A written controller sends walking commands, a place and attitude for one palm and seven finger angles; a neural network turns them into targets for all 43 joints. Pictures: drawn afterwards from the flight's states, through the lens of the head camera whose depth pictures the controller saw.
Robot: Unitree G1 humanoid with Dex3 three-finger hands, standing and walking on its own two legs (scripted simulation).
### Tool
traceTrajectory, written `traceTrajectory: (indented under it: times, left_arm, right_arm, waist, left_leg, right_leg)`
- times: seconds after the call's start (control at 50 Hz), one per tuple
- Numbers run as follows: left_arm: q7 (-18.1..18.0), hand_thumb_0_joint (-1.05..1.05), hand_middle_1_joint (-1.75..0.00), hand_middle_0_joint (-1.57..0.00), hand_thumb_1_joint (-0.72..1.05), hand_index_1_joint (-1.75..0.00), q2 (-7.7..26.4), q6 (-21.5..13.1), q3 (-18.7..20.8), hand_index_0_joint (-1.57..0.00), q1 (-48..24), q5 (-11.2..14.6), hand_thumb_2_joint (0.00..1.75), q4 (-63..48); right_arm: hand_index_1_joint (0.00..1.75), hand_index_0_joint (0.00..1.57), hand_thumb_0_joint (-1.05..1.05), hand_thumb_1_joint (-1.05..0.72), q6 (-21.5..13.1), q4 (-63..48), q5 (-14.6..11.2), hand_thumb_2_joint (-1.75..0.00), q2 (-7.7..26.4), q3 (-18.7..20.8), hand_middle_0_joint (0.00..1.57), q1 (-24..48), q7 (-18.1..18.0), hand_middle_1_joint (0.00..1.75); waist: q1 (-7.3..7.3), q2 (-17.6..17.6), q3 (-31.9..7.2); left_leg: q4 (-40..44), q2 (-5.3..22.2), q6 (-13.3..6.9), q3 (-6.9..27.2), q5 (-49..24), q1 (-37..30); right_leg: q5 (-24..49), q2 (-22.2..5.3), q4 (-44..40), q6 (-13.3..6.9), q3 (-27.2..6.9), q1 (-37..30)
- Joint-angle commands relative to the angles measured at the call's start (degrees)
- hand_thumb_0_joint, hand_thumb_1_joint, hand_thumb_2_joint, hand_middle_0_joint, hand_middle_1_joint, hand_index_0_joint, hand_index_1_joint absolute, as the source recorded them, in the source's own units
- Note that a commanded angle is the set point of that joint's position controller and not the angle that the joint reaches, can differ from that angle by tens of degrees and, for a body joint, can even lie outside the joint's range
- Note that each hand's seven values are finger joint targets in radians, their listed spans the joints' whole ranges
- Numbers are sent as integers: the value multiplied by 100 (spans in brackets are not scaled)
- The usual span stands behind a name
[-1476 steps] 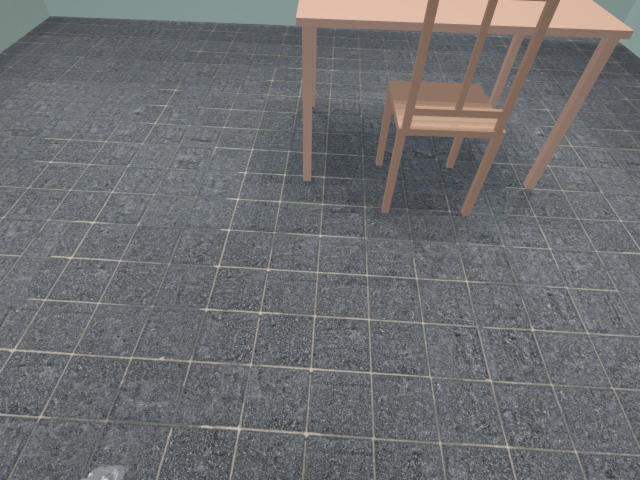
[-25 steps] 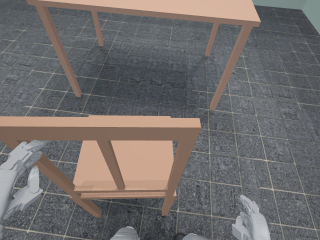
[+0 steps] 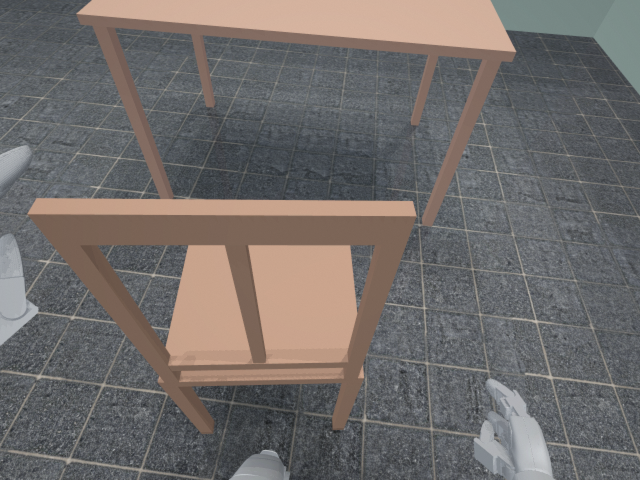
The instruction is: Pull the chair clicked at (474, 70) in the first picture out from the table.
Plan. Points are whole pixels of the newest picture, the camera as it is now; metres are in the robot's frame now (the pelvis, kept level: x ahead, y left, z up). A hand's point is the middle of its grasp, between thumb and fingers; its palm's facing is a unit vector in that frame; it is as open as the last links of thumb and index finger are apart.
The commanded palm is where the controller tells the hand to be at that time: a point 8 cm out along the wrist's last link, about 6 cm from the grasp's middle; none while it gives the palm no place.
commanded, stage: step back with the hand held close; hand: left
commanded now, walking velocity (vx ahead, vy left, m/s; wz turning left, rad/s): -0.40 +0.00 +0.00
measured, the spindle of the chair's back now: (250, 313) +0.34 +0.14 -0.05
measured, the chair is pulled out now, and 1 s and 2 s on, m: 0.64 0.64 0.64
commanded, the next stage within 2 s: stop stepping back and stand still in 0.30 s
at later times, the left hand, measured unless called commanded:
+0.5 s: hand out of the picture +0.10 +0.28 +0.21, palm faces +0.40 -0.79 -0.46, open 7.5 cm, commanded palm +0.05 +0.31 +0.20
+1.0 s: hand out of the picture +0.02 +0.29 +0.18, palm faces +0.50 -0.79 -0.36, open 7.5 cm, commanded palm -0.04 +0.33 +0.20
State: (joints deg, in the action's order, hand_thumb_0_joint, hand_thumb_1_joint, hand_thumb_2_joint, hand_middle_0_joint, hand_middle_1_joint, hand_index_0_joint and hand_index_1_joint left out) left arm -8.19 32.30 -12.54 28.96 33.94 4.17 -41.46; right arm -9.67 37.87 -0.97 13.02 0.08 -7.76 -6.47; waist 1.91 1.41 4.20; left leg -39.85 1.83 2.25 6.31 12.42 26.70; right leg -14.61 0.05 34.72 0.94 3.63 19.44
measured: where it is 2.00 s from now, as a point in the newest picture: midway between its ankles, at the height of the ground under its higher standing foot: outside the picture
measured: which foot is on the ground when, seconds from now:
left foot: down 0.00-0.40, up 0.42-0.54, down 0.56-1.00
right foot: down 0.00-0.10, up 0.12-0.36, down 0.38-1.00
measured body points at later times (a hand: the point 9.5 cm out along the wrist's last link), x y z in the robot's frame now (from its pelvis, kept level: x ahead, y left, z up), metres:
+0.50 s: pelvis -0.11 +0.02 +0.01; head -0.10 +0.04 +0.46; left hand +0.07 +0.32 +0.23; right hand +0.04 -0.22 -0.08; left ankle -0.06 +0.12 -0.68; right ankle -0.16 -0.13 -0.72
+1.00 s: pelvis -0.17 +0.02 +0.00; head -0.21 +0.03 +0.45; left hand -0.02 +0.33 +0.20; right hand -0.02 -0.23 -0.08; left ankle -0.09 +0.12 -0.72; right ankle -0.15 -0.13 -0.72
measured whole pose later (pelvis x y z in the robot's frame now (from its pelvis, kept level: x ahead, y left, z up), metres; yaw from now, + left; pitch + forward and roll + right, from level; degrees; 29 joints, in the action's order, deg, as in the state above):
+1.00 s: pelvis -0.17 +0.02 +0.00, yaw +1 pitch -3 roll -3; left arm -8.9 20.5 -8.9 22.2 28.0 2.5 -24.3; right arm -6.6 39.9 -0.7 13.9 -0.1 -14.2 -5.6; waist 0.3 2.1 -2.7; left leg -39.9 -0.6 -1.7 2.7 19.1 22.6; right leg -17.6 -1.8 34.1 1.3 3.0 13.9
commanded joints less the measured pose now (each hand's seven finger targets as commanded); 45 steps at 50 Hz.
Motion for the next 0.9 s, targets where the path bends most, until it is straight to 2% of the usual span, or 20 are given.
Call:
traceTrajectory:
  times: [0.0, 0.04, 0.08, 0.1, 0.14, 0.26, 0.32, 0.34, 0.38, 0.4, 0.44, 0.48, 0.52, 0.56, 0.6, 0.66, 0.7, 0.74, 0.84, 0.88]
  left_arm:
    - [-156, 0, -30, -20, 90, -30, 161, 37, 446, -20, -669, -87, 90, 1176]
    - [-105, 0, -30, -20, 90, -30, 20, 77, 263, -20, -715, -117, 90, 1441]
    - [-26, 0, -30, -20, 90, -30, -158, -21, 45, -20, -669, -74, 90, 881]
    - [-25, 0, -30, -20, 90, -30, -43, -62, 35, -20, -928, -116, 90, 513]
    - [-30, 0, -30, -20, 90, -30, -37, -155, -137, -20, -1114, -173, 90, -219]
    - [-152, 0, -30, -20, 90, -30, 668, -407, 710, -20, -518, -64, 90, -1206]
    - [-48, 0, -30, -20, 90, -30, 541, -511, 804, -20, -386, 127, 90, -526]
    - [-17, 0, -30, -20, 90, -30, 588, -566, 805, -20, -464, 129, 90, -334]
    - [87, 0, -30, -20, 90, -30, 382, -541, 297, -20, -645, 117, 90, 20]
    - [79, 0, -30, -20, 90, -30, 224, -286, 190, -20, -617, 37, 90, 370]
    - [34, 0, -30, -20, 90, -30, 71, 38, 218, -20, -722, 12, 90, 570]
    - [7, 0, -30, -20, 90, -30, -74, 25, 69, -20, -672, -62, 90, 808]
    - [-112, 0, -30, -20, 90, -30, 132, -80, 275, -20, -323, -51, 90, 236]
    - [-153, 0, -30, -20, 90, -30, 499, -117, 624, -20, 89, -69, 90, 78]
    - [-68, 0, -30, -20, 90, -30, 538, -162, 572, -20, -223, -97, 90, -823]
    - [-101, 0, -30, -20, 90, -30, 530, -153, 590, -20, 37, -120, 90, -603]
    - [-109, 0, -30, -20, 90, -30, 307, -130, 481, -20, -52, -146, 90, -162]
    - [-109, 0, -30, -20, 90, -30, 187, -106, 387, -20, -210, -162, 90, 224]
    - [-98, 0, -30, -20, 90, -30, 93, 13, 61, -20, -697, -130, 90, 810]
    - [-118, 0, -30, -20, 90, -30, -68, 69, -212, -20, -1076, -159, 90, 835]
  right_arm:
    - [30, 20, 0, -90, 103, -827, -47, -90, 607, 353, 20, 489, 25, 30]
    - [30, 20, 0, -90, 194, -969, -93, -90, 610, 321, 20, 596, 20, 30]
    - [30, 20, 0, -90, 107, -1212, -30, -90, 745, 228, 20, 545, 50, 30]
    - [30, 20, 0, -90, 56, -1213, 66, -90, 680, 239, 20, 547, 50, 30]
    - [30, 20, 0, -90, -28, -1144, 118, -90, 690, 290, 20, 481, 120, 30]
    - [30, 20, 0, -90, -281, -974, 231, -90, 652, 199, 20, 199, 154, 30]
    - [30, 20, 0, -90, -213, -799, 238, -90, 527, 241, 20, 96, 158, 30]
    - [30, 20, 0, -90, -174, -747, 206, -90, 515, 265, 20, 64, 165, 30]
    - [30, 20, 0, -90, -205, -673, 22, -90, 546, 348, 20, -46, 116, 30]
    - [30, 20, 0, -90, -133, -726, -18, -90, 583, 386, 20, 89, 145, 30]
    - [30, 20, 0, -90, 93, -953, 0, -90, 222, 86, 20, 415, 149, 30]
    - [30, 20, 0, -90, 38, -1048, -84, -90, 295, -23, 20, 362, 70, 30]
    - [30, 20, 0, -90, -91, -1098, -41, -90, 647, 245, 20, 104, 74, 30]
    - [30, 20, 0, -90, -171, -1080, -28, -90, 539, 257, 20, 178, 111, 30]
    - [30, 20, 0, -90, -222, -1057, 81, -90, 543, 144, 20, 216, 128, 30]
    - [30, 20, 0, -90, -287, -1001, -15, -90, 563, 161, 20, 47, 118, 30]
    - [30, 20, 0, -90, -285, -966, -7, -90, 563, 181, 20, 15, 106, 30]
    - [30, 20, 0, -90, -239, -911, 5, -90, 553, 201, 20, -55, 97, 30]
    - [30, 20, 0, -90, -89, -706, 37, -90, 525, 220, 20, -185, 72, 30]
    - [30, 20, 0, -90, -22, -669, 25, -90, 561, 195, 20, -186, 81, 30]
  waist:
    - [-286, -1218, -359]
    - [-253, -744, -187]
    - [-270, 1183, -481]
    - [-302, 1178, -453]
    - [-212, 546, -710]
    - [-63, 2100, -1267]
    - [-59, 1623, -1649]
    - [-84, 1019, -1647]
    - [-163, -1460, -1386]
    - [-225, -1932, -943]
    - [-397, -1069, -506]
    - [-466, -166, -349]
    - [-267, 613, -941]
    - [-177, 505, -1222]
    - [-241, 1354, -1057]
    - [-252, 738, -882]
    - [-263, 904, -729]
    - [-274, 931, -625]
    - [-370, -798, -613]
    - [-423, -828, -416]
  left_leg:
    - [-257, 39, -122, -79, 582, -1171]
    - [955, 454, -332, 430, 770, -628]
    - [3080, 1532, -930, 1862, 1729, 653]
    - [3286, 1794, -1190, 2180, 1832, 903]
    - [2693, 1605, -1244, 1638, 790, 258]
    - [2757, 1017, -833, 867, 1210, -250]
    - [1984, 868, -437, 651, 334, -990]
    - [1092, 538, -270, 246, 171, -1458]
    - [-2288, -527, 134, -386, 992, -1810]
    - [-3431, -405, 20, -134, 1196, -1229]
    - [-2112, 28, -149, 82, 1474, -343]
    - [846, -128, -258, -461, 515, -647]
    - [1902, 788, -636, 736, -1149, -1459]
    - [1926, 1041, -894, 1240, -1514, -1645]
    - [2383, 900, -676, 1185, -53, -884]
    - [2342, 464, -543, 596, 1714, -302]
    - [2412, 333, -450, 367, 2343, -105]
    - [2179, 182, -405, 180, 2243, -204]
    - [-53, -228, -334, -439, 1077, -1274]
    - [-511, -245, -332, -481, 1125, -1403]
  right_leg:
    - [-175, -1343, -1498, -628, -814, 1527]
    - [-615, -797, -882, -351, -488, 1279]
    - [-1152, 83, 1455, -6, -212, 20]
    - [-1325, 43, 2293, -4, -570, -16]
    - [-1267, -103, 2264, -75, -714, 110]
    - [-1367, 138, 436, -229, -129, -781]
    - [-608, -62, -1550, -451, -200, -1081]
    - [-144, -450, -2100, -600, -424, -691]
    - [-100, -1916, -2444, -1417, -1492, 1069]
    - [510, -2173, -2216, -1532, -1522, 1320]
    - [1843, -1705, -1239, -1031, -407, 355]
    - [1543, -1050, -280, -418, -78, -62]
    - [140, -390, 283, -33, -87, -59]
    - [-1037, -121, -123, 56, -196, -100]
    - [-968, -152, -209, 8, -183, -765]
    - [-418, -134, -1009, -47, -124, -1360]
    - [-910, -60, -1047, -130, -39, -1228]
    - [-1091, -80, -1212, -250, -85, -952]
    - [-1897, -1043, -2119, -755, -1189, 600]
    - [-2190, -1268, -2092, -879, -1197, 1195]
